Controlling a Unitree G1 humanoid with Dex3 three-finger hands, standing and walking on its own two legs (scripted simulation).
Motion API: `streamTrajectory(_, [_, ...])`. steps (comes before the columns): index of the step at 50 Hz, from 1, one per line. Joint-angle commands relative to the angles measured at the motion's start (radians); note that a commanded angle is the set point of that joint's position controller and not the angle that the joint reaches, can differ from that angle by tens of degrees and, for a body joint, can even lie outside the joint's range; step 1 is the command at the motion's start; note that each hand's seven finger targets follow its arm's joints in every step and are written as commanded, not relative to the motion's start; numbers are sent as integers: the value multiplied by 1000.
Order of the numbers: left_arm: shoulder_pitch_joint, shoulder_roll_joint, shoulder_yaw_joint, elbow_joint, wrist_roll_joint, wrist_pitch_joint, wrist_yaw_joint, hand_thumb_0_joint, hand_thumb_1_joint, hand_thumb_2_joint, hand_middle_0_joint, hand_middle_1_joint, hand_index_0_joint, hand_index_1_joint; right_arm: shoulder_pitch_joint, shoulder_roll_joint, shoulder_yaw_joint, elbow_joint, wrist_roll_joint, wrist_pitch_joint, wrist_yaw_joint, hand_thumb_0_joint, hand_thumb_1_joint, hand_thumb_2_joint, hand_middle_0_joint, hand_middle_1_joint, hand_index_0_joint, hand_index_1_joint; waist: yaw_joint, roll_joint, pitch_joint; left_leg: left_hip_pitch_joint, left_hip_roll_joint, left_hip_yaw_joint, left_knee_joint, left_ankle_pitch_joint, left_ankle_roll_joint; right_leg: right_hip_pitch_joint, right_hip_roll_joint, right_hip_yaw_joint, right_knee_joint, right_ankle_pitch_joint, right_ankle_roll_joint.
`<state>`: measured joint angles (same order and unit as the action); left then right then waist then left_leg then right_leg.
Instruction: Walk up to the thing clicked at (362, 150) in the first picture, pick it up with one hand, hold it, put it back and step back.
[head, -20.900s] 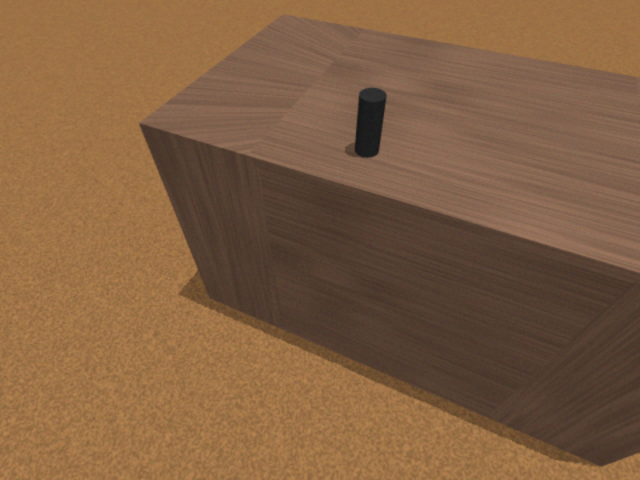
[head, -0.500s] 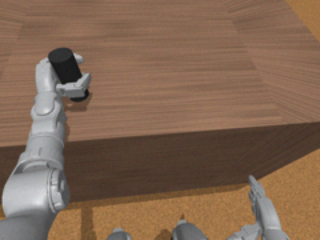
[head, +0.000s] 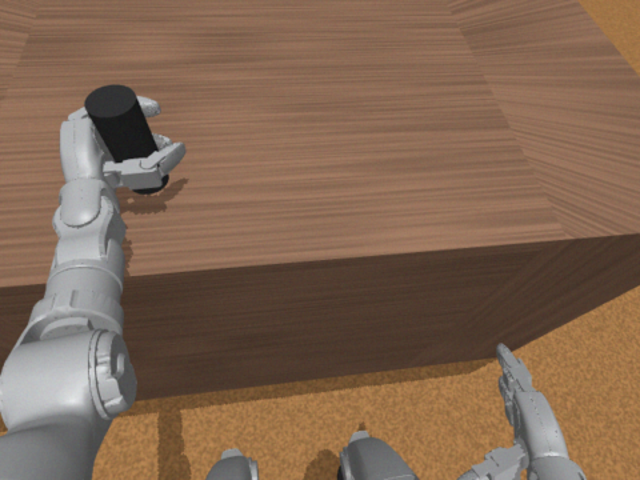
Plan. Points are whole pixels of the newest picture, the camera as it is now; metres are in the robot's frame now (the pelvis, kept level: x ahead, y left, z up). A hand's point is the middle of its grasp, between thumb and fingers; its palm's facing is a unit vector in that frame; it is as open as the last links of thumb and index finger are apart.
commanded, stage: open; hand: left
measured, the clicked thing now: (132, 144) +0.51 +0.17 +0.10
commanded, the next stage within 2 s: withdraw in 0.18 s
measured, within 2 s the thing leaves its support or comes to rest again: neither
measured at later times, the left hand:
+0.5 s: hand (121, 124) +0.52 +0.17 +0.13, palm faces +0.10 -0.99 +0.01, open 16.0 cm
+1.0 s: hand out of the picture +0.50 +0.25 +0.23, palm faces +0.17 -0.96 -0.21, open 17.4 cm
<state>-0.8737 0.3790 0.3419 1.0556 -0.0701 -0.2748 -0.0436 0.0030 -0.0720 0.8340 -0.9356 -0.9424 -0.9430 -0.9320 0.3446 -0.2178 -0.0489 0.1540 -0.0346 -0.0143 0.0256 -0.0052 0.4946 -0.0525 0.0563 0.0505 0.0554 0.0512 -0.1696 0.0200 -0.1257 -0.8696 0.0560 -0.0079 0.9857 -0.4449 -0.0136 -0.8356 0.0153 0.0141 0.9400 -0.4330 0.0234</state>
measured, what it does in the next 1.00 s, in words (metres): stands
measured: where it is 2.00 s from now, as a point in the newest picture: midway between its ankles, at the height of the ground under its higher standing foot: outside the picture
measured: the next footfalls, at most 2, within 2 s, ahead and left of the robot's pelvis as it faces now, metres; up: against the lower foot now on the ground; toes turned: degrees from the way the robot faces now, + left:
none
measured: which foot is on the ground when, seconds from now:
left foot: down 0.00-1.00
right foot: down 0.00-1.00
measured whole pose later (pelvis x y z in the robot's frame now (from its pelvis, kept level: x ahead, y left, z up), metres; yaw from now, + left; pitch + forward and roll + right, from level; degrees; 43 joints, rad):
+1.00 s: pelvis +0.02 +0.01 +0.03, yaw +0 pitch +11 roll -1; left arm -0.91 0.58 0.31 0.97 0.00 0.01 -0.15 -0.01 -0.54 0.06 -0.06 -0.06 -0.06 -0.06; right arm 0.33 -0.25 -0.05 0.31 0.03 -0.01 0.00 -0.01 0.56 -0.05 0.06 0.05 0.06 0.05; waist -0.08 0.03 -0.13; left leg -0.58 0.04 0.02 0.77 -0.38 0.00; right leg -0.55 -0.01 0.03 0.73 -0.37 0.03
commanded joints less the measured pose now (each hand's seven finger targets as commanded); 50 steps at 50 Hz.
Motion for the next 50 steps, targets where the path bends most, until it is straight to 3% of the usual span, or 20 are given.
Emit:
streamTrajectory(1, [-426,168,-3,-130,-9,-73,1,0,-283,456,-725,-613,-722,-618,46,-130,-70,-138,2,-37,-15,0,510,-54,51,51,51,51,-29,50,-439,322,-20,-9,-84,366,38,163,17,-34,-93,367,-32])
streamTrajectory(2, [-514,249,40,-307,-12,-90,7,0,-306,440,-688,-578,-681,-588,-8,-159,-82,-227,8,-45,-14,0,511,-56,51,51,51,51,0,89,-538,351,-23,-5,-89,386,35,206,12,-29,-91,393,-34])
streamTrajectory(4, [-437,185,11,-136,-7,-74,8,0,-327,404,-635,-525,-627,-534,23,-125,-59,-155,5,-38,-15,0,504,-58,52,51,51,51,-21,40,-459,317,-24,-1,-83,361,43,190,14,-28,-95,380,-28])
streamTrajectory(6, [-554,252,32,-323,-8,-96,11,0,-383,347,-546,-443,-537,-455,-6,-146,-73,-217,7,-42,-16,0,509,-58,52,51,51,51,-7,106,-551,343,-31,6,-85,358,41,221,9,-18,-98,396,-28])
streamTrajectory(8, [-416,176,3,-120,-2,-74,6,0,-396,320,-495,-400,-487,-410,37,-130,-67,-137,4,-37,-16,0,514,-57,52,51,51,51,-24,55,-414,309,-25,0,-85,338,41,152,15,-29,-97,353,-31])
streamTrajectory(10, [-524,240,27,-268,-9,-91,5,0,-419,279,-441,-342,-430,-354,-10,-141,-67,-216,8,-44,-15,0,509,-59,52,51,51,51,-13,101,-541,363,-27,1,-78,370,40,199,12,-23,-94,386,-31])
streamTrajectory(16, [-477,243,28,-190,-1,-83,7,0,-396,200,-205,-191,-203,-195,15,-171,-99,-184,4,-35,-21,0,539,-52,52,51,51,51,-23,80,-460,334,-21,-10,-96,325,31,156,19,-35,-95,320,-37])
streamTrajectory(17, [-598,299,37,-359,-5,-101,6,0,-376,194,-174,-166,-169,-171,-15,-189,-112,-252,9,-40,-23,0,538,-53,52,51,52,51,-15,145,-608,411,-23,-5,-88,381,31,206,13,-26,-93,376,-36])
streamTrajectory(18, [-602,310,43,-324,-2,-90,3,0,-358,170,-149,-137,-145,-140,-22,-205,-134,-257,12,-37,-30,0,536,-53,53,51,52,51,-18,121,-625,434,-24,-4,-92,389,32,227,15,-28,-96,386,-33])
streamTrajectory(21, [-601,324,41,-333,-10,-65,-10,0,-437,110,-66,-63,-62,-67,-21,-165,-90,-263,25,-34,-34,0,532,-55,53,51,52,51,0,95,-577,394,-30,4,-114,370,35,283,13,-19,-117,405,-26])
streamTrajectory(26, [-601,404,68,-290,-9,7,-30,0,-464,92,-59,-46,-56,-50,22,-152,-72,-186,32,-25,-38,0,533,-55,53,51,52,51,15,118,-521,422,-31,11,-142,423,28,315,13,-22,-148,430,-30])
streamTrajectory(37, [-650,411,24,-253,-33,198,-131,0,-463,36,-58,-15,-64,-9,-87,-170,-64,-36,69,-64,-55,0,553,-49,52,51,52,51,43,89,-446,506,-24,15,-245,393,27,344,18,-32,-243,380,-35])
streamTrajectory(38, [-571,372,10,-114,-35,222,-144,0,-451,37,-52,-14,-61,-7,-72,-150,-43,3,72,-69,-57,0,555,-49,52,51,52,51,33,32,-361,472,-25,16,-247,390,31,334,19,-37,-248,384,-31])
streamTrajectory(40, [-586,377,8,-206,-44,229,-170,0,-447,37,-47,-12,-55,-5,-64,-162,-45,6,76,-77,-62,0,556,-50,52,52,52,52,41,36,-422,515,-29,24,-251,447,33,374,14,-32,-250,454,-27])
streamTrajectory(41, [-517,355,-7,-107,-45,247,-185,0,-527,87,-63,-83,-56,-85,-38,-164,-52,63,77,-76,-66,0,574,-55,48,54,49,54,27,21,-336,492,-28,23,-252,443,34,340,14,-33,-256,442,-25])
streamTrajectory(42, [-537,515,3,-297,44,220,-129,0,-606,54,-57,-68,-58,-72,-78,-221,-85,-37,67,-70,-62,0,584,-51,49,54,50,54,84,31,-407,528,-37,36,-265,470,29,410,3,-37,-266,491,-16])
streamTrajectory(45, [-500,411,-36,-243,47,227,-112,0,-581,63,-48,-80,-52,-80,-22,-182,-66,30,69,-53,-41,0,604,-45,48,54,50,54,66,11,-316,506,-33,35,-292,453,20,398,5,-47,-273,457,-24])
streamTrajectory(46, [-535,494,-1,-376,50,215,-99,0,-581,60,-47,-81,-52,-80,-48,-198,-87,-13,77,-53,-42,0,600,-46,49,54,50,54,95,38,-411,565,-32,31,-292,487,18,428,3,-48,-270,471,-24])
streamTrajectory(47, [-473,480,-2,-249,63,225,-93,0,-588,58,-53,-91,-60,-87,-14,-211,-108,5,76,-49,-43,0,586,-48,49,54,50,54,67,-3,-374,559,-30,28,-284,499,22,406,5,-52,-270,480,-22])
streamTrajectory(50, [-405,550,57,-338,72,212,-78,0,-592,51,-59,-45,-47,-57,1,-182,-75,-41,81,-42,-31,0,566,-58,50,55,51,55,113,12,-381,542,-39,36,-292,543,19,492,-7,-48,-270,540,-22])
